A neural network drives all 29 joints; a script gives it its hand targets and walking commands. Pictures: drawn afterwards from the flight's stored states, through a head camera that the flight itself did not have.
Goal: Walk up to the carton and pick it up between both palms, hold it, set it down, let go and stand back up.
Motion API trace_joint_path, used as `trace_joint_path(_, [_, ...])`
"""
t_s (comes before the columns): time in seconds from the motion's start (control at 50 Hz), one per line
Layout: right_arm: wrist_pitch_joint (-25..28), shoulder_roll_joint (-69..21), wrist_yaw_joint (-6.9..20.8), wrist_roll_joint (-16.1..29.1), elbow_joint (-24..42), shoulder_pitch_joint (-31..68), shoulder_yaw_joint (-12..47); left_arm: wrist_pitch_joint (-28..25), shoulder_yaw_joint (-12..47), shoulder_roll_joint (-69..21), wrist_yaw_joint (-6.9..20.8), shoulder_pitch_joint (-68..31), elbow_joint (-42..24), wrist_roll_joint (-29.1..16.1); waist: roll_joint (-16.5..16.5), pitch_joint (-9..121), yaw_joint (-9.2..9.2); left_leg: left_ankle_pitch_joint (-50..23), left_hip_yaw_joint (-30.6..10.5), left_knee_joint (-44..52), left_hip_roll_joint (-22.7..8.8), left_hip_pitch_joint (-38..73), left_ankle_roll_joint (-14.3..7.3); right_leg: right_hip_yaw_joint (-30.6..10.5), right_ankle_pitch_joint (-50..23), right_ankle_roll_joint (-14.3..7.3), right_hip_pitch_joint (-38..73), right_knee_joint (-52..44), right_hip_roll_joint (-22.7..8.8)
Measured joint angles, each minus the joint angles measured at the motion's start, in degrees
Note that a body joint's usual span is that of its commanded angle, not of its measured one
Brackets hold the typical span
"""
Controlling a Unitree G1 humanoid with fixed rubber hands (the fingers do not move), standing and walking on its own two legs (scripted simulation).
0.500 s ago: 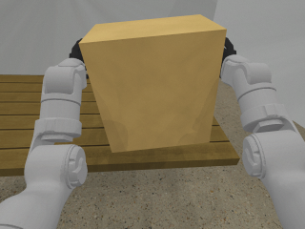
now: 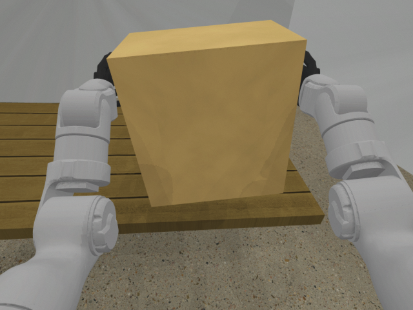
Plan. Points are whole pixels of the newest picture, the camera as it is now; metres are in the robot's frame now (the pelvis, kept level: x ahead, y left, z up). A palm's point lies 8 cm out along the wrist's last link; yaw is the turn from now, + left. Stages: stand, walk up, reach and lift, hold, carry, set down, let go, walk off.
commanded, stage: hold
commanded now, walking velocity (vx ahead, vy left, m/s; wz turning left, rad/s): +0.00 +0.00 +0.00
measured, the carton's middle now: (209, 116) +0.39 +0.00 +0.26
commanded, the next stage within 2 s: set down in 0.66 s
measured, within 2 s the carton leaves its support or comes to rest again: neither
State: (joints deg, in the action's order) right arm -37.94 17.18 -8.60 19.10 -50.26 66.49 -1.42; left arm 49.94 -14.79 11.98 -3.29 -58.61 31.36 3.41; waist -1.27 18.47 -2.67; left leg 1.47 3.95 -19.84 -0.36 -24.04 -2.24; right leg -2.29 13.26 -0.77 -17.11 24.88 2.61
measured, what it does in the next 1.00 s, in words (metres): stands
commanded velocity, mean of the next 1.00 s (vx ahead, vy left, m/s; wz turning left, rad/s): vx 0.00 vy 0.00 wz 0.00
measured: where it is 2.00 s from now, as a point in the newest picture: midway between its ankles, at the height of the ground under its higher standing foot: outside the picture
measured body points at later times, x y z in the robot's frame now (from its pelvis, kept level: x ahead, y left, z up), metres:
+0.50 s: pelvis +0.00 +0.00 +0.00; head -0.08 +0.02 +0.44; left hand +0.40 +0.19 +0.30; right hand +0.40 -0.17 +0.33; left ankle +0.09 +0.10 -0.74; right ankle -0.01 -0.11 -0.74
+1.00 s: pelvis +0.00 +0.00 +0.00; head -0.10 +0.03 +0.44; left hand +0.39 +0.19 +0.32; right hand +0.39 -0.17 +0.36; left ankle +0.09 +0.10 -0.74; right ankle -0.01 -0.11 -0.74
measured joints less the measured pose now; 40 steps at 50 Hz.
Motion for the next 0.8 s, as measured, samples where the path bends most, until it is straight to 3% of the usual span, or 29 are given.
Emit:
trace_joint_path(0.68, [-0.03, 0.0, -0.03, 0.0, -0.04, 0.0, 0.0, -0.07, 0.0, 0.0, 0.1, 0.0, 0.09, 0.03, 0.0, 0.0, 0.0, 0.03, -0.01, 0.02, 0.0, 0.0, 0.0, 0.0, 0.0, 0.0, 0.01, -0.05, 0.0])
trace_joint_path(0.8, [-0.11, 0.0, -0.06, 0.02, 1.55, 0.11, 0.0, 0.84, 0.04, 0.14, -0.13, 0.46, -2.77, 0.03, 0.0, 0.02, 0.0, 0.07, -0.03, 0.18, 0.0, 1.25, 0.0, 0.0, 0.01, 0.0, 1.27, -0.26, 0.01])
